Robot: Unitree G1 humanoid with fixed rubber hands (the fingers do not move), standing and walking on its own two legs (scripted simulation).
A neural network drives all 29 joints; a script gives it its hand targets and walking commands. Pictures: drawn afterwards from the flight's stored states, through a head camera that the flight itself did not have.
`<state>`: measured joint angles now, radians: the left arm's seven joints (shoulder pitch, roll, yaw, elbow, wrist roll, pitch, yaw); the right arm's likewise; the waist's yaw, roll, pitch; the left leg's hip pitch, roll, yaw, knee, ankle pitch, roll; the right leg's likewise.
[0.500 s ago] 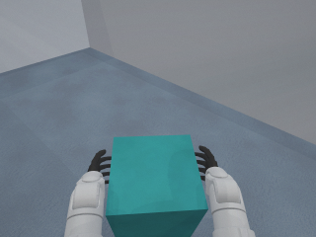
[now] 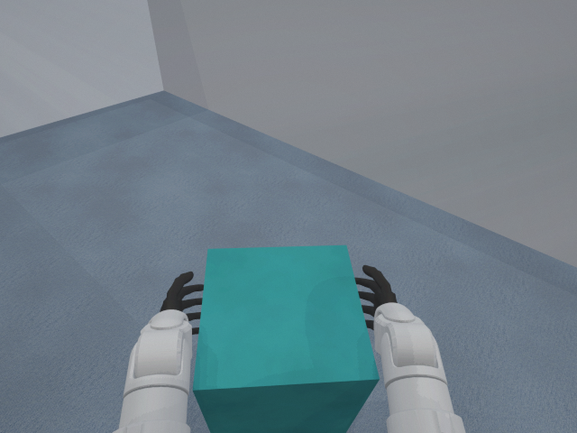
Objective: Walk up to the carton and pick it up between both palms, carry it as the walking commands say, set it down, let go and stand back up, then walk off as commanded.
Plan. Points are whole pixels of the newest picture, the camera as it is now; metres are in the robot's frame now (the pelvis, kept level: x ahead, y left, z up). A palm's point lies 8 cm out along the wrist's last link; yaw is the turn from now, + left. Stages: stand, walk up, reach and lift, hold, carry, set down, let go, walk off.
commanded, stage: hold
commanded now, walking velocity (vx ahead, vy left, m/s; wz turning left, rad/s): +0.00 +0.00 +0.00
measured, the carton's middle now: (279, 347) +0.29 +0.00 -0.03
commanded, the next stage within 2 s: carry in 0.42 s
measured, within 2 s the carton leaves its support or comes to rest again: neither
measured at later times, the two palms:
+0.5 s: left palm (177, 323) +0.29 +0.15 +0.04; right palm (387, 318) +0.29 -0.15 +0.05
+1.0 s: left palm (164, 332) +0.25 +0.15 +0.08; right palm (398, 331) +0.25 -0.15 +0.08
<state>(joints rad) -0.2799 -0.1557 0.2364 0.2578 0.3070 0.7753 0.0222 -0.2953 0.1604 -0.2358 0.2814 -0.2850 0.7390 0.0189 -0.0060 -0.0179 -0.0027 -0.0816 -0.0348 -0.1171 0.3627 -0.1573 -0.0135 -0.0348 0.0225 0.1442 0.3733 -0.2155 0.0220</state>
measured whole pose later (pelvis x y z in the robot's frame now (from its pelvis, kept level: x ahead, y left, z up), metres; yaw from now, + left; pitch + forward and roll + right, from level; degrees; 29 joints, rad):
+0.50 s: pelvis +0.00 +0.00 -0.01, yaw +0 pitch -2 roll +0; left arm -0.23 -0.14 0.19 0.18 0.26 0.78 0.04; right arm -0.24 0.15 -0.18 0.18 -0.26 0.76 0.00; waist -0.01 0.00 -0.07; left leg -0.23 -0.03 -0.11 0.48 -0.21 -0.02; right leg -0.19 0.03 0.13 0.49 -0.26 0.02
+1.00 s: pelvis -0.03 +0.00 -0.02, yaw -1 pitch +3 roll +0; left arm -0.25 -0.11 0.13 -0.15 0.14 1.17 0.09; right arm -0.23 0.14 -0.15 -0.19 -0.14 1.16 -0.07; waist 0.01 0.00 -0.16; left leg -0.44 -0.01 -0.06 0.56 -0.18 -0.02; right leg -0.40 0.02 0.10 0.57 -0.24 0.03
